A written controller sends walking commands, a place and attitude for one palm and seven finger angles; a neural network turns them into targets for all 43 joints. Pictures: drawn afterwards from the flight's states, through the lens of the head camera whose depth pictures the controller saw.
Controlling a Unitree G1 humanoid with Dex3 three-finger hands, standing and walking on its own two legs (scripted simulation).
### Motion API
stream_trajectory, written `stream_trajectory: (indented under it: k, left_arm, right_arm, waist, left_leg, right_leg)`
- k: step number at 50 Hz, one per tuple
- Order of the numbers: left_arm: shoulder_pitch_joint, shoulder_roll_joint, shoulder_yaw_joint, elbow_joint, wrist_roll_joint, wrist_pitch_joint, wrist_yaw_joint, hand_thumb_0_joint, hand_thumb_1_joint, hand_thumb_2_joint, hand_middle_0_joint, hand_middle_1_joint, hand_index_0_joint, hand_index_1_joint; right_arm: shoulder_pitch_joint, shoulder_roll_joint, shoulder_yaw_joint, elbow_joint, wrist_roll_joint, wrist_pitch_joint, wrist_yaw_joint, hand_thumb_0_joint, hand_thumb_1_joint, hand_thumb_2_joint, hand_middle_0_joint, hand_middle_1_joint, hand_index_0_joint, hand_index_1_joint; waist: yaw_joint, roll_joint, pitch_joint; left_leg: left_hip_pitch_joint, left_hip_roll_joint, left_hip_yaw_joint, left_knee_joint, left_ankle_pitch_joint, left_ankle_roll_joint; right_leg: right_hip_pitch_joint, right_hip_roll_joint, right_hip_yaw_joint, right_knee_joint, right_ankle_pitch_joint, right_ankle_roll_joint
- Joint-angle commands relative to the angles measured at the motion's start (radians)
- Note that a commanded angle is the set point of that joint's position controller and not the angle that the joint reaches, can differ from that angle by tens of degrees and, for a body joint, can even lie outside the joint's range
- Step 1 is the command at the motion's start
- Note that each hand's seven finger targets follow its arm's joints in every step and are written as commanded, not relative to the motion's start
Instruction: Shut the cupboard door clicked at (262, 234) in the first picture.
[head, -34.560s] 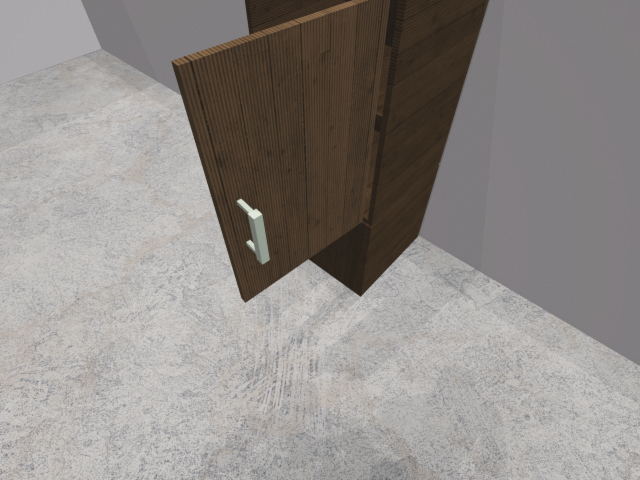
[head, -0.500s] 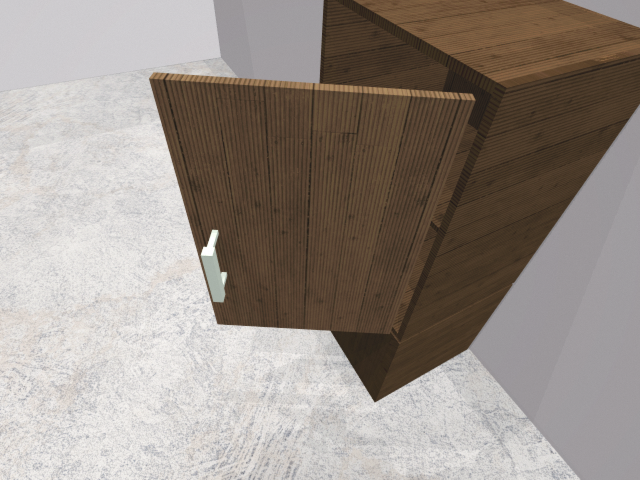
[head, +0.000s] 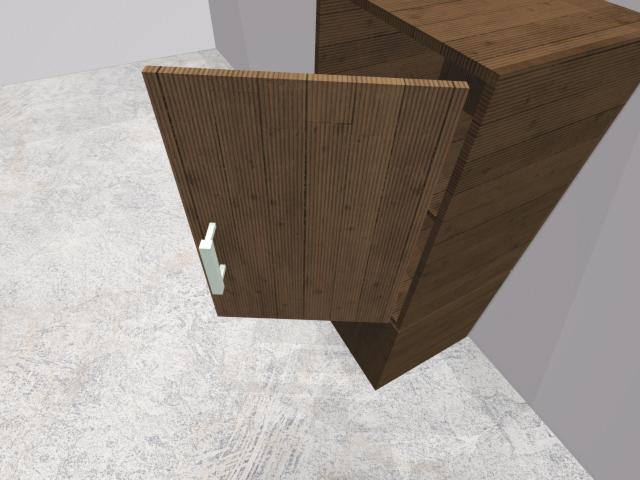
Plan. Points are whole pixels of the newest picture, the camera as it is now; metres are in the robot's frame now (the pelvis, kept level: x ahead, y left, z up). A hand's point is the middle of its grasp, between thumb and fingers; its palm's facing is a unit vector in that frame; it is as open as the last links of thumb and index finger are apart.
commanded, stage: shuffle to correct the standing spot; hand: left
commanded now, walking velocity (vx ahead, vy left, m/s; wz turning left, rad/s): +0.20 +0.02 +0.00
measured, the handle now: (214, 259) +0.49 +0.22 -0.09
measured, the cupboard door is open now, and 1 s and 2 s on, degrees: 59 59 59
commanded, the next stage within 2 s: come to a stop and stand still in 0.08 s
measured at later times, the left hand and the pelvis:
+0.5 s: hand out of the picture +0.02 +0.19 -0.19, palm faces +0.02 -0.98 -0.19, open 7.3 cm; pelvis +0.04 +0.02 -0.01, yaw +1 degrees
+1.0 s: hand out of the picture +0.06 +0.18 -0.18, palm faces +0.00 -0.98 -0.19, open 7.3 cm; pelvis +0.04 +0.00 +0.00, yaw +0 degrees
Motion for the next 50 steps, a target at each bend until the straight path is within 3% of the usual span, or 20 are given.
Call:
stream_trajectory:
  k: [1,4,7,8,10,11,12,13,14,15,16,17,18,20,23,29,32,38,48,50]
  left_arm:
    - [0.076,0.089,0.02,-0.017,-0.002,-0.021,0.004,0.0,0.9,0.9,-0.2,-0.3,-0.2,-0.3]
    - [0.101,0.091,0.031,-0.019,0.004,-0.013,0.0,0.0,0.9,0.9,-0.2,-0.3,-0.2,-0.3]
    - [0.121,0.095,0.043,-0.02,0.0,-0.014,-0.005,0.0,0.9,0.9,-0.2,-0.3,-0.2,-0.3]
    - [0.117,0.098,0.046,-0.024,-0.002,-0.015,-0.005,0.0,0.9,0.9,-0.2,-0.3,-0.2,-0.3]
    - [0.104,0.091,0.05,-0.033,-0.005,-0.017,-0.006,0.0,0.9,0.9,-0.2,-0.3,-0.2,-0.3]
    - [0.111,0.096,0.029,0.024,0.017,-0.034,0.028,0.0,0.9,0.9,-0.2,-0.3,-0.2,-0.3]
    - [0.111,0.108,0.031,-0.009,0.013,-0.032,0.026,0.0,0.9,0.9,-0.2,-0.3,-0.2,-0.3]
    - [0.103,0.09,0.024,-0.031,0.013,-0.029,0.022,0.0,0.9,0.9,-0.2,-0.3,-0.2,-0.3]
    - [0.103,0.062,0.019,-0.029,0.009,-0.025,0.02,0.0,0.9,0.9,-0.2,-0.3,-0.2,-0.3]
    - [0.125,0.046,0.013,-0.028,0.006,-0.024,0.016,0.0,0.9,0.9,-0.2,-0.3,-0.2,-0.3]
    - [0.137,0.039,0.01,-0.024,0.006,-0.026,0.012,0.0,0.9,0.9,-0.2,-0.3,-0.2,-0.3]
    - [0.124,0.041,0.008,-0.022,0.008,-0.027,0.009,0.0,0.9,0.9,-0.2,-0.3,-0.2,-0.3]
    - [0.129,0.036,0.006,-0.019,0.003,-0.029,0.007,0.0,0.9,0.9,-0.2,-0.3,-0.2,-0.3]
    - [0.127,0.039,0.005,-0.02,-0.002,-0.031,0.007,0.0,0.9,0.9,-0.2,-0.3,-0.2,-0.3]
    - [0.12,0.048,0.006,-0.019,-0.006,-0.035,0.01,0.0,0.9,0.9,-0.2,-0.3,-0.2,-0.3]
    - [0.089,0.074,0.013,-0.031,-0.01,-0.026,0.013,0.0,0.9,0.9,-0.2,-0.3,-0.2,-0.3]
    - [0.074,0.079,0.014,-0.039,-0.008,-0.022,0.012,0.0,0.9,0.9,-0.2,-0.3,-0.2,-0.3]
    - [0.042,0.095,0.014,-0.052,-0.006,-0.015,0.007,0.0,0.9,0.9,-0.2,-0.3,-0.2,-0.3]
    - [0.042,0.093,0.013,-0.049,-0.006,-0.017,0.002,0.0,0.9,0.9,-0.2,-0.3,-0.2,-0.3]
    - [0.045,0.093,0.013,-0.045,-0.007,-0.019,0.002,0.0,0.9,0.9,-0.2,-0.3,-0.2,-0.3]
  right_arm:
    - [0.036,-0.122,-0.022,-0.03,-0.005,-0.014,-0.01,0.0,-0.9,-0.9,0.2,0.3,0.2,0.3]
    - [0.041,-0.111,-0.024,-0.036,-0.009,-0.003,-0.009,0.0,-0.9,-0.9,0.2,0.3,0.2,0.3]
    - [0.056,-0.088,-0.023,-0.044,-0.01,-0.004,-0.01,0.0,-0.9,-0.9,0.2,0.3,0.2,0.3]
    - [0.067,-0.084,-0.021,-0.047,-0.011,-0.007,-0.01,0.0,-0.9,-0.9,0.2,0.3,0.2,0.3]
    - [0.084,-0.072,-0.016,-0.048,-0.01,-0.017,-0.013,0.0,-0.9,-0.9,0.2,0.3,0.2,0.3]
    - [0.043,-0.121,-0.001,-0.091,-0.021,-0.014,-0.006,0.0,-0.9,-0.9,0.2,0.3,0.2,0.3]
    - [0.049,-0.11,0.011,-0.135,-0.024,-0.019,-0.007,0.0,-0.9,-0.9,0.2,0.3,0.2,0.3]
    - [0.089,-0.08,0.009,-0.139,-0.025,-0.034,-0.006,0.0,-0.9,-0.9,0.2,0.3,0.2,0.3]
    - [0.098,-0.117,0.004,-0.138,-0.02,-0.038,-0.01,0.0,-0.9,-0.9,0.2,0.3,0.2,0.3]
    - [0.081,-0.134,0.002,-0.144,-0.014,-0.038,-0.016,0.0,-0.9,-0.9,0.2,0.3,0.2,0.3]
    - [0.061,-0.134,0.002,-0.154,-0.011,-0.038,-0.02,0.0,-0.9,-0.9,0.2,0.3,0.2,0.3]
    - [0.06,-0.118,0.008,-0.157,-0.01,-0.038,-0.023,0.0,-0.9,-0.9,0.2,0.3,0.2,0.3]
    - [0.065,-0.111,0.011,-0.158,-0.01,-0.039,-0.024,0.0,-0.9,-0.9,0.2,0.3,0.2,0.3]
    - [0.078,-0.113,0.011,-0.15,-0.007,-0.043,-0.025,0.0,-0.9,-0.9,0.2,0.3,0.2,0.3]
    - [0.099,-0.108,0.014,-0.131,-0.005,-0.049,-0.03,0.0,-0.9,-0.9,0.2,0.3,0.2,0.3]
    - [0.083,-0.126,0.011,-0.118,-0.005,-0.049,-0.035,0.0,-0.9,-0.9,0.2,0.3,0.2,0.3]
    - [0.06,-0.127,0.009,-0.116,-0.004,-0.045,-0.034,0.0,-0.9,-0.9,0.2,0.3,0.2,0.3]
    - [0.024,-0.135,0.006,-0.115,-0.005,-0.035,-0.025,0.0,-0.9,-0.9,0.2,0.3,0.2,0.3]
    - [0.015,-0.134,0.005,-0.097,-0.004,-0.029,-0.02,0.0,-0.9,-0.9,0.2,0.3,0.2,0.3]
    - [0.023,-0.135,0.005,-0.091,-0.004,-0.031,-0.019,0.0,-0.9,-0.9,0.2,0.3,0.2,0.3]
  waist:
    - [0.004,0.016,0.004]
    - [0.013,0.002,0.067]
    - [0.013,-0.065,0.085]
    - [0.005,-0.059,0.08]
    - [-0.004,-0.032,0.073]
    - [-0.008,-0.005,0.073]
    - [-0.002,0.055,0.076]
    - [-0.008,0.063,0.026]
    - [-0.003,0.101,-0.009]
    - [0.016,0.151,-0.004]
    - [0.027,0.15,0.018]
    - [0.028,0.109,0.057]
    - [0.028,0.064,0.055]
    - [0.02,0.055,0.034]
    - [0.012,0.012,-0.006]
    - [0.01,0.04,-0.039]
    - [0.013,0.027,-0.017]
    - [0.014,0.026,0.022]
    - [0.014,0.016,0.029]
    - [0.013,0.015,0.007]
  left_leg:
    - [0.0,0.118,-0.155,-0.155,-0.262,-0.036]
    - [-0.059,0.101,-0.146,-0.131,-0.396,-0.032]
    - [-0.05,0.065,-0.097,-0.029,-0.319,-0.034]
    - [-0.042,0.058,-0.082,-0.004,-0.297,-0.036]
    - [-0.014,0.064,-0.088,-0.009,-0.247,-0.033]
    - [-0.018,0.081,-0.052,0.082,-0.223,-0.052]
    - [-0.088,0.081,-0.099,0.042,-0.256,-0.043]
    - [-0.076,0.107,-0.143,-0.017,-0.242,-0.038]
    - [-0.071,0.154,-0.226,-0.075,-0.209,-0.022]
    - [-0.095,0.182,-0.277,-0.133,-0.237,0.0]
    - [-0.114,0.179,-0.275,-0.142,-0.235,0.014]
    - [-0.147,0.165,-0.254,-0.127,-0.18,0.016]
    - [-0.131,0.149,-0.236,-0.116,-0.153,0.007]
    - [-0.072,0.134,-0.21,-0.099,-0.078,-0.006]
    - [0.001,0.121,-0.169,-0.048,0.152,-0.015]
    - [0.062,0.118,-0.14,-0.029,0.299,-0.022]
    - [0.053,0.117,-0.135,-0.038,0.256,-0.019]
    - [0.019,0.109,-0.141,-0.09,0.054,-0.021]
    - [0.014,0.111,-0.146,-0.135,-0.056,-0.024]
    - [0.032,0.114,-0.145,-0.132,-0.031,-0.024]
  right_leg:
    - [-0.044,-0.043,0.054,-0.094,-0.158,-0.061]
    - [-0.087,-0.044,0.083,-0.115,-0.339,-0.073]
    - [-0.115,-0.077,0.148,-0.146,-0.385,-0.105]
    - [-0.121,-0.088,0.161,-0.142,-0.391,-0.116]
    - [-0.129,-0.082,0.149,-0.106,-0.328,-0.122]
    - [-0.138,-0.048,0.069,-0.038,-0.21,-0.105]
    - [-0.116,-0.066,0.068,-0.051,-0.236,-0.12]
    - [-0.103,-0.032,0.03,0.047,-0.291,-0.121]
    - [-0.077,0.014,-0.028,0.117,-0.242,-0.1]
    - [-0.046,0.031,-0.043,0.133,-0.206,-0.09]
    - [-0.031,0.028,-0.045,0.118,-0.163,-0.088]
    - [-0.016,0.02,-0.033,0.094,-0.113,-0.092]
    - [-0.013,0.009,-0.015,0.07,-0.082,-0.096]
    - [-0.016,-0.003,0.007,0.049,-0.032,-0.094]
    - [0.008,-0.023,0.018,0.037,0.079,-0.087]
    - [0.042,-0.033,0.015,0.033,0.131,-0.071]
    - [0.043,-0.038,0.018,0.012,0.134,-0.068]
    - [0.034,-0.043,0.033,-0.031,0.056,-0.064]
    - [0.028,-0.044,0.035,-0.068,0.015,-0.063]
    - [0.034,-0.046,0.037,-0.067,0.031,-0.063]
